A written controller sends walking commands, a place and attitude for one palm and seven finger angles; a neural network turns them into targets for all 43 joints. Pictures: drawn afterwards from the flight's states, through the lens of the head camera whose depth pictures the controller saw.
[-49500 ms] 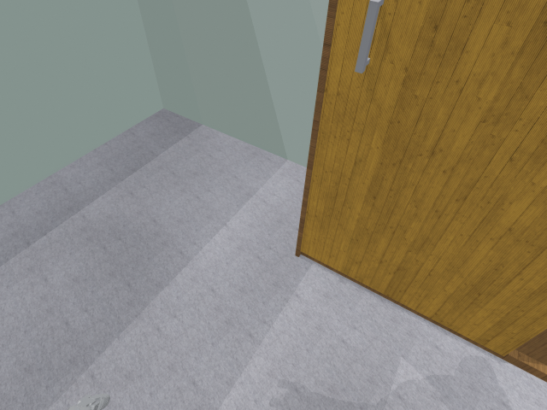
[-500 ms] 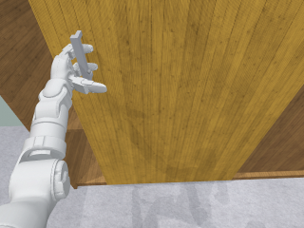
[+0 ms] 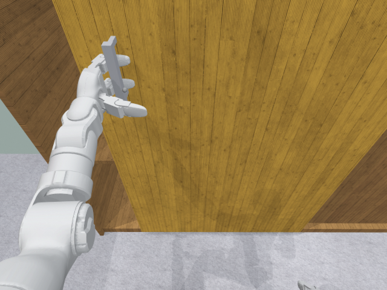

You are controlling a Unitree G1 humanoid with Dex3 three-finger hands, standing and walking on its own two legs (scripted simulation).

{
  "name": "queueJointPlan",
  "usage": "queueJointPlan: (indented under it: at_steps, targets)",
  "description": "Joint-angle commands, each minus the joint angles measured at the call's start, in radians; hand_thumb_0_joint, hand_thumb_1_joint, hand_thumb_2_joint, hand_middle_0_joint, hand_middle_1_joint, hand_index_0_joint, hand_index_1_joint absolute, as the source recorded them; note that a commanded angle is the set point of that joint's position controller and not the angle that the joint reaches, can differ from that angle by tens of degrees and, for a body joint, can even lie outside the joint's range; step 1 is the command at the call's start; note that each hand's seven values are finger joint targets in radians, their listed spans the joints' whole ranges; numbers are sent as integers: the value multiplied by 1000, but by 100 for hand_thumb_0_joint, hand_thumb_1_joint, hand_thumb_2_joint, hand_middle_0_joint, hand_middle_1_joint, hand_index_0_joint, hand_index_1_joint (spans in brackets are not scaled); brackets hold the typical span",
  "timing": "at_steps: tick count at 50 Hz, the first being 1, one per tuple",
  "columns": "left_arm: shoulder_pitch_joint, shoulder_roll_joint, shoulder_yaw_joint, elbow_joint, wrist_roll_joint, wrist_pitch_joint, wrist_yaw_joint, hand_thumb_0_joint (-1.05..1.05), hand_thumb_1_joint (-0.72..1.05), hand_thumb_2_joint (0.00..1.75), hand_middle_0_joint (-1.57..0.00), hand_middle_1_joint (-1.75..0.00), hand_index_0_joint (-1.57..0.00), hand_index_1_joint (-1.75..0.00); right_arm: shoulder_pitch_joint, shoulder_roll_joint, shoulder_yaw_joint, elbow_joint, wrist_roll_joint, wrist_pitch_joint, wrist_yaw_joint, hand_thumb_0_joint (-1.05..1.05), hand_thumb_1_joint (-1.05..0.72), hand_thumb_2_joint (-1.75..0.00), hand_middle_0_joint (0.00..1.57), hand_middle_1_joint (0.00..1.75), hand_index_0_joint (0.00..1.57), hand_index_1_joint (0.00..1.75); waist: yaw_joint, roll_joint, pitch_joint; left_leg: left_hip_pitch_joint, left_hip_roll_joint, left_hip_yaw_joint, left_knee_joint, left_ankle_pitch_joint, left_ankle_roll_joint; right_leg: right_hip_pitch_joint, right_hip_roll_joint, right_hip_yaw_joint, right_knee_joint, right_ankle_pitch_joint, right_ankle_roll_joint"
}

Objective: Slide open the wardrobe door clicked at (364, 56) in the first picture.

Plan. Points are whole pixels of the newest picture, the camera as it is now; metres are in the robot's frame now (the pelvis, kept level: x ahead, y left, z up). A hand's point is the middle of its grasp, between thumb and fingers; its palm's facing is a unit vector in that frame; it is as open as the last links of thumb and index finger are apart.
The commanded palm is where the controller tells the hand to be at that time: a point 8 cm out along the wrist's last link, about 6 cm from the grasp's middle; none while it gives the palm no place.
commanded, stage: slide the fingers in behind the handle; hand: left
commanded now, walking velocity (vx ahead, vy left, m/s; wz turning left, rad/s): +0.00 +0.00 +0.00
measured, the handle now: (118, 73) +0.51 +0.19 +0.21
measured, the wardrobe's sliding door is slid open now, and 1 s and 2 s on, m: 0.21 0.21 0.21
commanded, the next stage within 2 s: grip the handle and tug to test in 0.06 s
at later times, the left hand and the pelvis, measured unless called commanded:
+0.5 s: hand (125, 90) +0.45 +0.16 +0.20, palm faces +0.06 -1.00 +0.00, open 11.7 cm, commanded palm +0.41 +0.20 +0.20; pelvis +0.01 +0.00 +0.00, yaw -1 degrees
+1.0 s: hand (125, 89) +0.45 +0.16 +0.20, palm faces +0.09 -1.00 -0.01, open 5.9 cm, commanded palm +0.41 +0.20 +0.20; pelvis +0.03 +0.00 +0.00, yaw -1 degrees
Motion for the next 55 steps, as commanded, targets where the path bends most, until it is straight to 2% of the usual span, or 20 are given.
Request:
queueJointPlan:
  at_steps: [1,3,5,8,11,13,17,22,25,27,30,36,38,45,46,47,49,52,54,55]
  targets:
    - [-561,113,-21,-298,-19,-84,-13,0,-50,30,-30,-120,-30,-120,-37,-132,-54,-120,-3,-46,-6,0,-90,-90,20,30,20,30,-29,33,-346,318,-27,-26,-14,333,52,-36,40,-8,-45,402,-34]
    - [-525,124,-7,-321,-20,-83,-12,0,-50,30,-30,-120,-30,-120,-42,-134,-54,-124,-4,-45,-3,0,-90,-90,20,30,20,30,-16,24,-364,323,-27,-26,-16,358,50,-15,41,-8,-40,424,-37]
    - [-523,89,-37,-338,-24,-83,-14,0,-50,30,-30,-120,-30,-120,-45,-132,-54,-128,-5,-49,-1,0,-90,-90,20,30,20,30,-21,11,-353,328,-25,-28,-16,367,51,-14,44,-13,-42,426,-36]
    - [-489,142,16,-347,-26,-73,-12,0,-50,30,-30,-120,-30,-120,-54,-137,-54,-129,-5,-46,-4,0,-90,-90,20,30,20,30,-6,-16,-348,307,-26,-20,-25,358,55,10,43,-7,-46,442,-34]
    - [-509,118,-13,-378,-23,-67,-13,0,-36,36,-32,-122,-32,-122,-62,-130,-51,-130,-3,-45,-5,0,-90,-90,20,30,20,30,-14,19,-336,315,-26,-16,-25,367,54,8,41,-7,-48,448,-34]
    - [-474,128,6,-409,-24,-60,-9,0,-27,40,-32,-123,-32,-123,-65,-130,-53,-134,-5,-46,-1,0,-90,-90,20,30,20,30,-1,31,-356,331,-27,-17,-22,402,52,17,42,-7,-45,472,-37]
    - [-450,146,21,-412,-25,-41,-10,0,-8,48,-35,-126,-35,-126,-73,-131,-52,-134,-5,-37,-5,0,-90,-90,20,30,20,30,0,10,-336,312,-27,-11,-28,397,53,36,42,-9,-50,482,-36]
    - [-386,143,32,-468,-27,-27,-12,0,15,58,-37,-129,-37,-129,-85,-128,-56,-147,-6,-33,-3,0,-90,-90,20,30,20,30,15,23,-371,340,-25,-7,-20,471,52,61,41,-8,-41,538,-36]
    - [-398,105,-6,-501,-27,-19,-13,0,29,64,-38,-131,-38,-131,-93,-126,-56,-153,-6,-31,-3,0,-90,-90,20,30,20,30,7,20,-361,348,-24,-6,-23,477,53,60,42,-10,-47,539,-34]
    - [-372,140,30,-505,-28,-9,-9,0,39,68,-40,-133,-40,-133,-92,-130,-57,-151,-8,-27,-4,0,-90,-90,20,30,20,30,14,8,-368,344,-24,-6,-24,484,53,70,41,-9,-44,554,-34]
    - [-370,149,33,-523,-28,3,-13,0,53,74,-41,-135,-41,-135,-98,-132,-56,-154,-10,-20,-6,0,-90,-90,20,30,20,30,16,11,-370,341,-29,3,-23,497,55,92,40,-6,-46,587,-34]
    - [-352,99,-6,-554,-30,28,-17,0,81,86,-44,-139,-44,-139,-109,-122,-55,-159,-7,-13,-4,0,-90,-90,20,30,20,30,8,33,-359,358,-26,-1,-18,529,53,74,38,-9,-45,596,-32]
    - [-353,98,-3,-585,-26,28,-10,0,90,90,-45,-140,-45,-140,-108,-122,-59,-161,-9,-13,-3,0,-90,-90,20,30,20,30,11,27,-383,378,-23,-7,-15,561,52,74,39,-10,-40,605,-33]
    - [-307,89,-10,-630,-27,38,-16,0,90,90,-45,-140,-45,-140,-119,-121,-59,-169,-13,-8,0,0,-90,-90,20,30,20,30,22,25,-404,388,-25,-4,-11,617,53,107,38,-11,-35,650,-33]
    - [-315,59,-38,-638,-28,40,-17,0,90,90,-45,-140,-45,-140,-124,-117,-56,-171,-10,-10,2,0,-90,-90,20,30,20,30,14,27,-390,391,-23,-6,-12,617,54,94,37,-11,-36,646,-31]
    - [-318,88,-7,-648,-30,40,-13,0,90,90,-45,-140,-45,-140,-123,-120,-59,-168,-12,-10,2,0,-90,-90,20,30,20,30,20,31,-403,397,-26,-4,-8,613,55,95,37,-8,-37,654,-31]
    - [-320,77,-18,-648,-28,46,-14,0,90,90,-45,-140,-45,-140,-125,-119,-57,-169,-13,-7,1,0,-90,-90,20,30,20,30,16,13,-390,387,-26,-3,-13,601,54,98,38,-11,-37,654,-31]
    - [-285,109,15,-660,-31,50,-15,0,90,90,-45,-140,-45,-140,-131,-120,-58,-171,-15,-5,0,0,-90,-90,20,30,20,30,27,14,-397,384,-28,1,-13,624,57,122,35,-8,-35,686,-32]
    - [-276,79,-9,-690,-34,56,-19,0,90,90,-45,-140,-45,-140,-137,-115,-56,-177,-14,-5,0,0,-90,-90,20,30,20,30,28,31,-413,398,-29,2,-9,658,56,125,34,-7,-30,708,-30]
    - [-265,88,-3,-675,-35,59,-21,0,90,90,-45,-140,-45,-140,-135,-118,-56,-172,-15,-4,-1,0,-90,-90,20,30,20,30,27,12,-402,392,-28,3,-8,656,56,130,35,-10,-34,706,-30]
